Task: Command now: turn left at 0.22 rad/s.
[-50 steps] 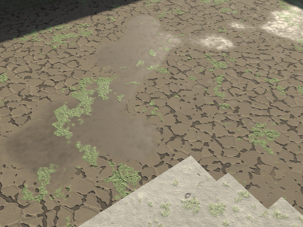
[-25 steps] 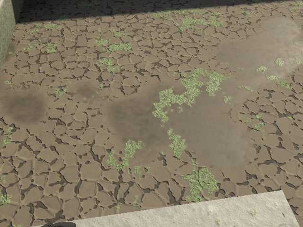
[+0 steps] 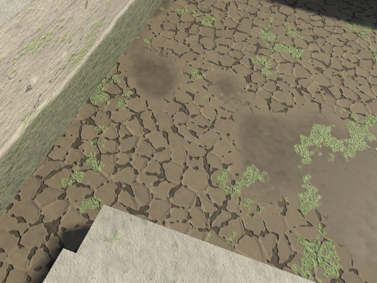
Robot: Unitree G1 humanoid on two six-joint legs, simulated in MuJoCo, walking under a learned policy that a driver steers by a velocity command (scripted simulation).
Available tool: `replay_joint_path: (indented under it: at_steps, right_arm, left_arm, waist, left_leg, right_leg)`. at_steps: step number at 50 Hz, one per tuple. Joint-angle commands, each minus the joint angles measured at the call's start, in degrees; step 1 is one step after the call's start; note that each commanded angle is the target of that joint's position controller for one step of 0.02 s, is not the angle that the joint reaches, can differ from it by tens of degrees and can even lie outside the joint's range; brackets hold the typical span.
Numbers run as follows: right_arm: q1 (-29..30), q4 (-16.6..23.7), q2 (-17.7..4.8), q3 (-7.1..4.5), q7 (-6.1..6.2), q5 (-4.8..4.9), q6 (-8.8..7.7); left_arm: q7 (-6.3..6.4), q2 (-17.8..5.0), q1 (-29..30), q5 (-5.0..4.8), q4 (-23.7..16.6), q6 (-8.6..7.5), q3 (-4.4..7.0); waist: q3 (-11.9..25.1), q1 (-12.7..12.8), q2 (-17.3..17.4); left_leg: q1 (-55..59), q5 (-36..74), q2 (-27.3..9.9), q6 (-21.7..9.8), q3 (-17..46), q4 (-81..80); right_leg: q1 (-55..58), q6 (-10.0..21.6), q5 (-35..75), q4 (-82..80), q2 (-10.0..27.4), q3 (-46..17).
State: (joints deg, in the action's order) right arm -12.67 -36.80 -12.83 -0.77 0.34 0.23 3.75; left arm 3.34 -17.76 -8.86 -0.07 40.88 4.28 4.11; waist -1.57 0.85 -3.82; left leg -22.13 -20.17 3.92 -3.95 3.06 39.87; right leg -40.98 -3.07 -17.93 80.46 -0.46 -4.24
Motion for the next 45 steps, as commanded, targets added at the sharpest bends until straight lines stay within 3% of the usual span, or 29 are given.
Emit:
replay_joint_path:
  at_steps: [1,2,3,7,8,10,13,17,19,21,22,23,24,25,26,27,28,30,31,32,33,35,36,37,38,39,41,43,45]
  right_arm:
    - [4.10,2.00,-2.68,0.37,1.27,-0.87,-1.98]
    - [2.47,0.38,-1.16,0.94,1.25,-0.81,-2.34]
    - [0.98,-0.79,0.05,1.01,1.07,-0.46,-2.31]
    - [0.35,0.62,-5.68,-1.25,2.23,-1.46,-2.28]
    - [-0.28,0.51,-5.75,-1.67,2.52,-0.95,-1.91]
    - [-2.76,0.39,-6.97,-2.44,2.89,-0.83,-1.52]
    - [-1.22,0.44,-7.85,-2.90,3.05,-0.65,-0.97]
    - [3.49,1.21,-10.65,-4.12,3.18,-0.12,-0.06]
    - [2.60,0.73,-10.98,-4.59,3.14,0.54,0.11]
    - [4.23,0.67,-10.71,-4.84,2.92,1.64,0.07]
    - [4.62,0.98,-8.20,-4.21,2.73,1.79,0.00]
    - [6.48,4.14,-2.94,-2.86,2.71,-0.68,0.12]
    - [13.23,8.04,-3.84,-2.65,2.47,-0.71,-1.53]
    - [16.74,8.46,-7.29,-3.77,2.96,1.02,-2.18]
    - [15.58,7.58,-8.98,-4.50,3.68,0.61,-2.24]
    - [13.29,5.68,-8.62,-4.70,4.26,-0.97,-1.71]
    - [10.30,4.41,-9.23,-5.03,4.20,-1.82,-1.06]
    - [8.90,4.18,-7.70,-4.67,3.16,-1.96,-0.63]
    - [6.91,3.38,-7.70,-4.67,2.59,-2.05,-1.19]
    - [5.20,2.76,-8.58,-4.92,1.78,-1.60,-2.08]
    - [5.23,2.98,-8.38,-5.01,1.24,-1.41,-2.62]
    - [6.97,4.29,-8.22,-5.03,0.60,-1.00,-3.84]
    - [8.28,5.10,-8.54,-5.01,0.52,-0.41,-4.62]
    - [10.03,5.77,-9.70,-5.66,0.41,0.08,-5.54]
    - [11.47,6.38,-9.91,-5.65,0.25,-0.23,-6.38]
    - [13.04,6.88,-11.35,-6.34,-0.31,0.20,-7.69]
    - [13.73,6.29,-10.63,-6.10,-1.37,-0.45,-8.84]
    - [13.36,6.33,-8.13,-5.26,-2.26,-2.70,-8.77]
    - [13.70,7.07,-5.59,-4.46,-3.26,-2.34,-8.90]
  left_arm:
    - [-1.12,-1.93,-9.84,-0.97,2.45,-0.42,0.57]
    - [-1.45,-1.21,-10.88,-1.75,3.09,-0.26,0.49]
    - [-1.35,-0.55,-8.77,-1.82,1.70,0.33,0.25]
    - [-0.40,-3.64,-1.02,-1.39,-4.60,0.89,0.86]
    - [-0.47,-3.20,-0.25,-1.81,-6.49,1.09,0.61]
    - [-0.51,-2.68,0.16,-1.89,-7.63,1.33,0.34]
    - [-0.89,-0.52,-0.77,-1.57,-9.02,1.64,-0.55]
    - [-2.03,1.85,-1.91,-2.22,-9.98,1.34,-1.65]
    - [-2.54,1.19,-2.40,-2.93,-10.21,1.35,-1.14]
    - [-2.59,0.71,-8.20,-2.91,-8.20,1.71,-0.13]
    - [-2.68,-1.54,-14.61,-2.70,-5.79,1.55,1.38]
    - [-2.86,-10.59,-16.01,-2.45,-7.01,0.28,3.69]
    - [-4.55,-14.95,-17.00,0.00,-8.35,-1.56,4.02]
    - [-5.01,-12.36,-13.90,1.68,-8.56,-2.55,3.55]
    - [-4.28,-9.76,-10.05,0.27,-8.71,-2.56,2.60]
    - [-3.17,-7.70,-6.21,-1.34,-9.53,-1.67,1.73]
    - [-2.30,-6.36,-3.19,-2.25,-10.56,-0.80,0.94]
    - [-0.84,-5.00,-1.92,-1.63,-11.32,0.16,-0.10]
    - [-0.52,-5.52,-2.56,-1.46,-11.37,-0.15,-0.28]
    - [-0.24,-6.25,-2.41,-1.39,-11.55,-1.04,-0.34]
    - [-0.06,-6.15,-3.61,-1.97,-11.25,-1.39,-0.42]
    - [0.17,-5.41,-6.39,-2.14,-10.91,-1.93,-0.61]
    - [0.18,-5.01,-7.31,-1.97,-10.84,-2.45,-0.69]
    - [-0.08,-6.10,-9.59,-1.79,-10.16,-3.21,-0.31]
    - [-0.17,-6.04,-10.72,-1.91,-9.79,-3.82,-0.09]
    - [0.34,-5.53,-13.17,-2.06,-8.46,-4.60,-0.04]
    - [0.68,-5.35,-13.56,-1.82,-7.63,-5.39,-0.37]
    - [1.11,-3.26,-13.78,-2.03,-6.02,-5.20,-1.25]
    - [0.77,-2.77,-13.24,-2.00,-5.89,-5.04,-1.85]
  waist:
    - [10.20,2.84,6.59]
    - [9.41,2.07,8.02]
    - [6.86,1.10,10.02]
    - [4.05,-2.10,12.20]
    - [2.71,-2.72,13.45]
    - [3.19,-4.16,12.82]
    - [4.52,-2.92,12.50]
    - [6.14,-1.83,14.79]
    - [6.44,-2.24,16.04]
    - [7.32,0.94,13.93]
    - [8.47,3.54,6.80]
    - [5.63,1.76,-10.81]
    - [13.63,5.16,-12.86]
    - [8.79,5.17,-5.69]
    - [4.25,2.39,-2.82]
    - [3.93,0.29,-0.86]
    - [4.48,-1.56,-1.44]
    - [5.90,-2.31,0.25]
    - [8.77,-3.06,2.43]
    - [10.13,-3.54,2.61]
    - [9.77,-3.03,0.98]
    - [6.13,-1.93,-1.44]
    - [3.87,-1.45,-2.06]
    - [2.90,-0.83,-2.44]
    - [2.70,-0.05,-4.35]
    - [2.51,0.61,-5.25]
    - [3.04,1.20,-6.12]
    - [1.45,1.47,-4.32]
    - [0.41,2.49,-3.53]
  left_leg:
    - [3.56,44.65,-13.78,-10.00,8.84,-7.78]
    - [3.37,41.99,-13.99,-9.70,7.30,-8.13]
    - [5.41,38.26,-14.02,-9.87,6.09,-8.41]
    - [11.20,40.22,-20.39,-13.36,12.12,-7.95]
    - [14.44,38.59,-22.10,-12.91,13.78,-8.63]
    - [17.41,37.62,-23.09,-12.95,14.04,-8.33]
    - [15.50,36.66,-22.84,-12.11,9.89,-8.45]
    - [7.26,27.43,-21.17,-8.52,0.47,-9.76]
    - [6.47,20.38,-22.25,-6.73,-0.99,-8.36]
    - [1.92,13.26,-22.33,-3.23,-3.63,-1.99]
    - [-5.82,8.68,-19.12,-0.02,-7.75,11.26]
    - [-30.20,-19.69,-9.68,6.59,-10.44,36.66]
    - [-37.38,-24.39,-2.36,7.51,2.37,43.31]
    - [-38.66,-20.50,-2.23,7.51,6.60,43.95]
    - [-38.38,-15.02,-2.70,7.26,6.80,42.86]
    - [-37.01,-10.12,-3.50,7.66,6.82,42.48]
    - [-33.95,-5.87,-3.68,8.36,6.33,42.56]
    - [-29.62,1.10,-1.73,9.33,4.17,46.07]
    - [-24.47,7.07,-1.70,9.23,3.11,44.63]
    - [-20.41,12.55,-1.72,8.35,3.47,43.25]
    - [-20.04,14.38,-1.73,8.06,3.33,41.75]
    - [-22.59,15.12,-1.81,7.57,3.98,37.71]
    - [-24.69,15.19,-2.23,7.69,4.84,34.32]
    - [-27.35,18.27,-1.70,7.65,6.21,29.07]
    - [-28.05,18.98,-1.79,7.48,7.02,25.27]
    - [-30.35,21.82,-2.76,7.18,11.11,19.36]
    - [-31.40,24.58,-3.28,6.88,11.70,14.37]
    - [-23.01,34.79,-3.23,7.12,10.19,6.55]
    - [-14.32,37.05,-2.13,6.53,7.70,1.86]
  right_leg:
    - [9.35,-0.20,9.27,3.21,-1.50,-5.00]
    - [10.63,-0.28,9.13,1.81,-2.69,-7.44]
    - [7.64,-0.60,5.54,-1.05,-3.44,-7.63]
    - [0.23,-2.12,-2.90,3.66,-4.85,-8.95]
    - [-4.17,-2.36,-7.50,0.23,-3.76,-10.24]
    - [-6.54,-2.89,-9.50,-0.05,-3.13,-8.69]
    - [-3.23,-2.76,-9.09,-5.89,-0.80,-3.16]
    - [11.19,0.21,-8.18,-20.83,-0.01,7.12]
    - [15.81,2.84,-8.65,-27.63,-1.07,9.17]
    - [25.61,6.41,-3.52,-39.76,-3.04,10.65]
    - [36.87,9.23,0.43,-47.77,-3.96,6.25]
    - [48.26,16.53,26.59,-51.89,9.97,-24.31]
    - [49.23,28.09,37.80,-57.69,20.57,-42.55]
    - [44.91,28.90,26.91,-59.38,19.86,-41.29]
    - [41.10,25.53,24.16,-57.33,16.31,-35.35]
    - [38.47,22.39,23.95,-55.01,13.72,-30.76]
    - [35.17,20.46,26.41,-52.93,11.39,-26.88]
    - [30.19,18.67,33.11,-50.74,8.31,-23.23]
    - [27.97,18.08,27.33,-51.47,6.22,-21.27]
    - [25.91,17.76,18.33,-52.65,5.38,-21.93]
    - [25.17,17.72,6.81,-54.44,4.35,-23.42]
    - [25.74,18.39,-6.44,-56.25,3.23,-27.42]
    - [26.81,18.81,-6.96,-56.22,3.25,-28.99]
    - [30.36,19.09,-7.39,-55.67,2.67,-30.35]
    - [32.47,19.35,-6.32,-54.70,2.70,-31.56]
    - [36.83,18.94,-5.92,-51.20,2.62,-32.48]
    - [39.01,19.17,-1.60,-47.92,3.35,-33.12]
    - [28.44,19.20,-6.36,-43.49,-0.13,-29.46]
    - [20.29,19.36,-9.06,-43.13,-1.86,-29.47]
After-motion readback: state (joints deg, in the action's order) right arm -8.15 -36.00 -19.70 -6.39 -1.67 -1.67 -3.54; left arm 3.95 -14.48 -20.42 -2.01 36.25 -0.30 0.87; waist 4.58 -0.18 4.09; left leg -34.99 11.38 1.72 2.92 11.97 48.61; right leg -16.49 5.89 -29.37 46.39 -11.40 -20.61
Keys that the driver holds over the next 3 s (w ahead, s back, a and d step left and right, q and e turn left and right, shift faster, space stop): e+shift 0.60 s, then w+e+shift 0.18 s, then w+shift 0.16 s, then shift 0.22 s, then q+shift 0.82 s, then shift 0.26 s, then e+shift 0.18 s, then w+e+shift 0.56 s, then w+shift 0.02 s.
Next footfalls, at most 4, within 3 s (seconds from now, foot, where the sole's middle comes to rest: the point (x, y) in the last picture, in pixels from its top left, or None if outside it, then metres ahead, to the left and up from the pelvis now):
0.44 right None -0.02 -0.16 -0.76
1.10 left None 0.31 -0.09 -0.93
1.46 right None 0.25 -0.38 -0.93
1.78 left None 0.32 -0.13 -0.93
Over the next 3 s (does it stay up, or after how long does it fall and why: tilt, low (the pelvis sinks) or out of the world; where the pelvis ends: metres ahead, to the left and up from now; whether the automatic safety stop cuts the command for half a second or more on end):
stays up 0.43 -0.28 -0.23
